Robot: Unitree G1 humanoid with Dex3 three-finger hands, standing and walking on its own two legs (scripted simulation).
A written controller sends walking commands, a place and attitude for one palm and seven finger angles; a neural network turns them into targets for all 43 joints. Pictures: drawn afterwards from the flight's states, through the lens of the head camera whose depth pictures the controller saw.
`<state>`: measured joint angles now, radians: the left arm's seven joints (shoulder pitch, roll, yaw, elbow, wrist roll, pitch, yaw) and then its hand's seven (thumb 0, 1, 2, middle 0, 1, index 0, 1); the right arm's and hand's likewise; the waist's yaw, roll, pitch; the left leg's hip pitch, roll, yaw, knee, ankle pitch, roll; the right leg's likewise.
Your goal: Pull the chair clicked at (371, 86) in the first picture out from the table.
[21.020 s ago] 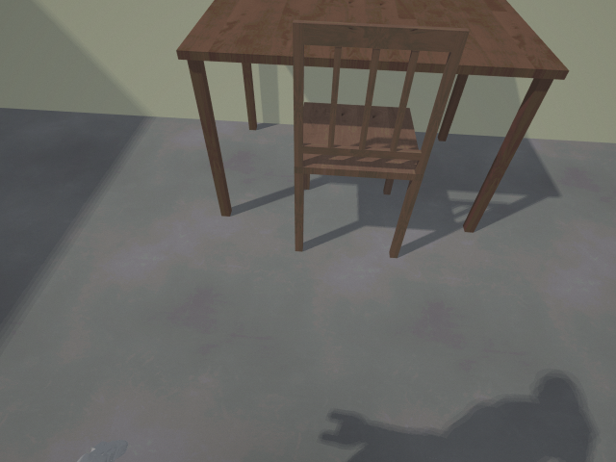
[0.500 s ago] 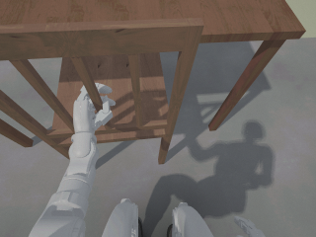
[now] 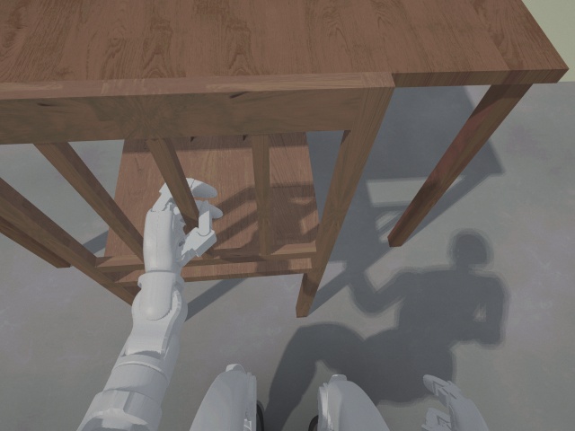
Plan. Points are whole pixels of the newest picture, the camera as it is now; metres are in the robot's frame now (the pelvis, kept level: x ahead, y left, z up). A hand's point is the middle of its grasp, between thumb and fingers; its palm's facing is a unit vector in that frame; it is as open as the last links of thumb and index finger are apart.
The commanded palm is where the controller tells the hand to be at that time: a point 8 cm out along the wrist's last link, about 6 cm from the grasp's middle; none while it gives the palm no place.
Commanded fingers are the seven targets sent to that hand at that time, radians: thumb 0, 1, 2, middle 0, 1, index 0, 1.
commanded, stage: step backward, pulling the chair out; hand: left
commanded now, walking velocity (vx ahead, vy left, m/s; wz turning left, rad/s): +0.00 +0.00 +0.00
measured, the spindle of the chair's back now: (189, 210) +0.40 +0.14 +0.03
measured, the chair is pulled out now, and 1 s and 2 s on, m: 0.04 0.16 0.25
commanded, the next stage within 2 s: none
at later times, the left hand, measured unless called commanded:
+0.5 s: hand (196, 240) +0.35 +0.13 +0.04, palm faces -0.01 -0.99 -0.14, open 5.1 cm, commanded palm +0.32 +0.18 +0.03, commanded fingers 0.00 0.90 0.90 -0.50 -1.45 -0.50 -1.45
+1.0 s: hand (192, 315) +0.26 +0.12 +0.04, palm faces +0.02 -0.99 -0.16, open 5.1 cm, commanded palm +0.26 +0.17 +0.03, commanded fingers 0.00 0.90 0.90 -0.50 -1.45 -0.50 -1.45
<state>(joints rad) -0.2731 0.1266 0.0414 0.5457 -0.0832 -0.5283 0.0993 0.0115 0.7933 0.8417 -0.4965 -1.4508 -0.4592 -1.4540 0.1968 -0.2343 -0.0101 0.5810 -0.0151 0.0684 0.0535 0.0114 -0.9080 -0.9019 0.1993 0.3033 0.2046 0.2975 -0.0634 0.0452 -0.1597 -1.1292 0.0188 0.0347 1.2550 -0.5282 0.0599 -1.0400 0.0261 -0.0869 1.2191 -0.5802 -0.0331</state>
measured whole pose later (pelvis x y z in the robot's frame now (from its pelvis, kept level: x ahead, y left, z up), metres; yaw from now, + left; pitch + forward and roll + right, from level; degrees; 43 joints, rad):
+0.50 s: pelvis +0.00 +0.00 +0.10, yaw +0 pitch +7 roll -2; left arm -0.41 0.18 0.03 0.93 -0.07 -0.21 0.07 0.07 0.76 0.80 -0.35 -1.21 -0.50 -1.45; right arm 0.23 -0.26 0.00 0.63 0.04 0.15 -0.10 0.01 -0.91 -0.90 0.20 0.30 0.21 0.30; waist -0.08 0.02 0.05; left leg -0.50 0.00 0.06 0.62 -0.25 0.06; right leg -0.42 0.04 -0.04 0.57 -0.28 -0.02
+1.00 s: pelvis -0.06 -0.01 +0.10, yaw +2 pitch +2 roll -2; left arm -0.37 0.14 -0.02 1.03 -0.07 -0.27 0.09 0.07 0.73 0.82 -0.38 -1.18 -0.50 -1.45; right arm 0.22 -0.28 0.00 0.74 0.06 0.02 -0.11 0.01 -0.91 -0.90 0.20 0.30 0.21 0.30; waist -0.05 0.05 0.09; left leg -0.46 0.00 0.01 0.57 -0.24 0.02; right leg -0.36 0.04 -0.08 0.48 -0.16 -0.04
